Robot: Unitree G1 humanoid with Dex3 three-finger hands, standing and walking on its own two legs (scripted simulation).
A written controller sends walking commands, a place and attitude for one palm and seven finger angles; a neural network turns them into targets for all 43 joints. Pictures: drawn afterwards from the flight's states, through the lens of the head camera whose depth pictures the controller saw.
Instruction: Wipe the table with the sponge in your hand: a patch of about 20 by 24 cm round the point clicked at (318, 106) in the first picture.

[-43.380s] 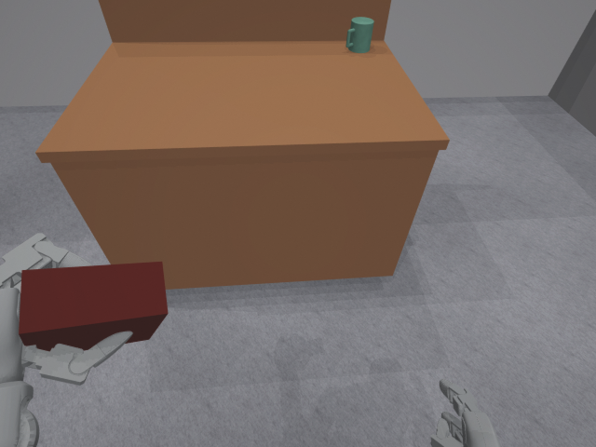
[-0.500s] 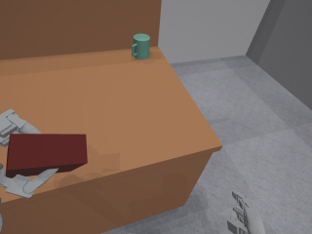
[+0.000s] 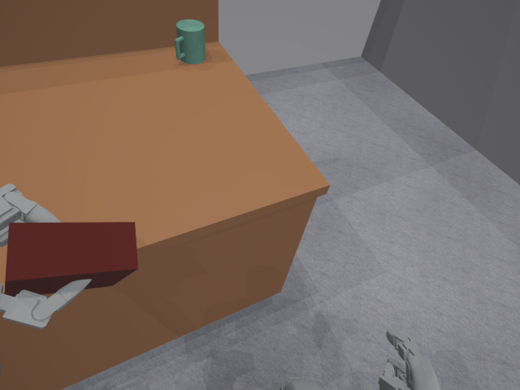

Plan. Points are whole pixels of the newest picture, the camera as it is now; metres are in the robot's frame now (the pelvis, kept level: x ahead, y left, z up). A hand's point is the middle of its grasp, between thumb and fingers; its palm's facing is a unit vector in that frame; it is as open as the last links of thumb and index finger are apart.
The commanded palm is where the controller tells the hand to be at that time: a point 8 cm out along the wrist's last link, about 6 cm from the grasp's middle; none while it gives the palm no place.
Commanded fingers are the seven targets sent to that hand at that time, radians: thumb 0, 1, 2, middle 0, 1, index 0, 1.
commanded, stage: step back with the hand held close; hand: left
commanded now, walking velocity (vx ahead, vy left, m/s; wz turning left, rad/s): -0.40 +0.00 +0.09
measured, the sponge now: (88, 259) +0.24 +0.22 +0.12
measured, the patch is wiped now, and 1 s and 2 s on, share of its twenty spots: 0.95 0.95 0.95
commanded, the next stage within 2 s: stop stepping back and stand still in 0.04 s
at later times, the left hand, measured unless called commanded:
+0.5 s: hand out of the picture +0.03 +0.18 +0.16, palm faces +0.39 -0.86 -0.32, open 9.3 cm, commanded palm -0.03 +0.22 +0.19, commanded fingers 0.00 0.10 1.30 -1.20 -1.60 -1.20 -1.60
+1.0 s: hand out of the picture -0.13 +0.16 +0.14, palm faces +0.39 -0.86 -0.34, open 9.3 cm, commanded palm -0.17 +0.21 +0.19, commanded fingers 0.00 0.10 1.30 -1.20 -1.60 -1.20 -1.60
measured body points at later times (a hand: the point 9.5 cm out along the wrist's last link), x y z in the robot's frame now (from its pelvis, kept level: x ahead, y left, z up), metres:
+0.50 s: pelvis -0.17 -0.07 +0.01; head -0.20 -0.06 +0.45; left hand +0.00 +0.22 +0.18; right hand +0.00 -0.31 -0.07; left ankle -0.24 +0.08 -0.63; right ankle -0.10 -0.16 -0.73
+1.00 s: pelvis -0.31 -0.08 -0.03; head -0.33 -0.07 +0.42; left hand -0.15 +0.20 +0.16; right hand -0.14 -0.30 -0.11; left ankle -0.32 +0.02 -0.73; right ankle -0.15 -0.16 -0.72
